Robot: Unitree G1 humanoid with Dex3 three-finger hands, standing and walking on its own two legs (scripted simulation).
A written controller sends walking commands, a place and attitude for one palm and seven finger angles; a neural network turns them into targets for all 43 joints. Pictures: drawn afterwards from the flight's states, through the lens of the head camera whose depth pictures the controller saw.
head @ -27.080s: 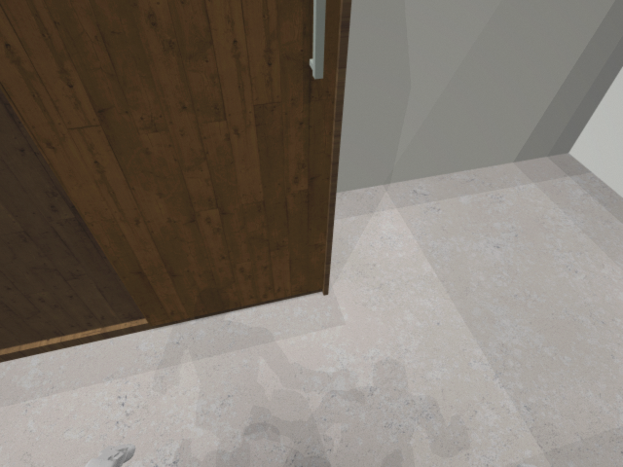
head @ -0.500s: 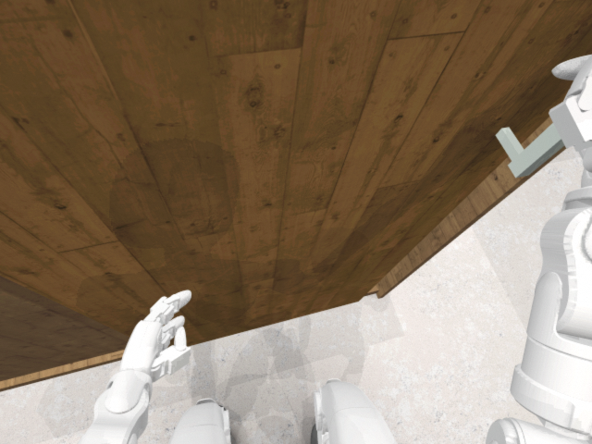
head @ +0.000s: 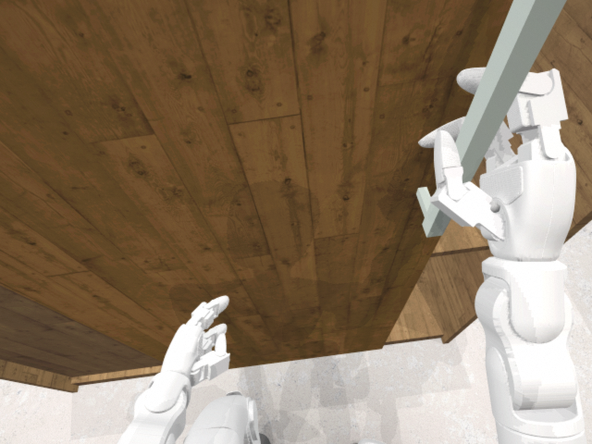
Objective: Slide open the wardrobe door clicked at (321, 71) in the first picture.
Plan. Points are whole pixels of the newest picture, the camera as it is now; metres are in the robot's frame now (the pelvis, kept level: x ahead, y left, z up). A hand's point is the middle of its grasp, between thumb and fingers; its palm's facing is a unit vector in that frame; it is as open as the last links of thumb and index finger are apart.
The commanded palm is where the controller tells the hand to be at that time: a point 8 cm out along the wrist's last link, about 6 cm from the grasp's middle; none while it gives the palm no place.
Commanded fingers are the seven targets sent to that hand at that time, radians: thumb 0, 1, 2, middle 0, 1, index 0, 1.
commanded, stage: step sideways, sliding the door along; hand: right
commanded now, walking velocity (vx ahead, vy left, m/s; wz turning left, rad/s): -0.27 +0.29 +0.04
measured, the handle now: (460, 133) +0.34 -0.18 +0.23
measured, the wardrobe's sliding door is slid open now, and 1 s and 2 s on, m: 0.20 0.36 0.47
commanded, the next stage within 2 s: stop walking and hold the door there in 1.96 s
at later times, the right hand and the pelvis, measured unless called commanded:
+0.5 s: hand (345, 188) +0.30 -0.08 +0.22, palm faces +0.38 +0.93 -0.01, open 6.8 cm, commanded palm +0.27 -0.06 +0.19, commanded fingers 0.00 -0.90 -0.90 0.45 1.40 0.45 1.40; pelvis -0.04 +0.12 -0.03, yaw -1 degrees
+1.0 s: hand (234, 203) +0.30 +0.01 +0.22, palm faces +0.36 +0.93 +0.00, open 6.7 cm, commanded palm +0.26 +0.04 +0.19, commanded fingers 0.00 -0.90 -0.90 0.45 1.40 0.45 1.40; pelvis -0.09 +0.24 -0.03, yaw +1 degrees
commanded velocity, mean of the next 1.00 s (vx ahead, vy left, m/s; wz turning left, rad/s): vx -0.05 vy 0.30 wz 0.01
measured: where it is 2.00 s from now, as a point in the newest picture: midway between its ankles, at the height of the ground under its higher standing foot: outside the picture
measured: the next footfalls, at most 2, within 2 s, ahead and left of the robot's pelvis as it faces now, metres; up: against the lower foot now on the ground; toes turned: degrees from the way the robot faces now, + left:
left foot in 0.28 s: +0.04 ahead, +0.23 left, +0.00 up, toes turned +4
right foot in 0.52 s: +0.00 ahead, +0.02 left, +0.00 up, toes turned -8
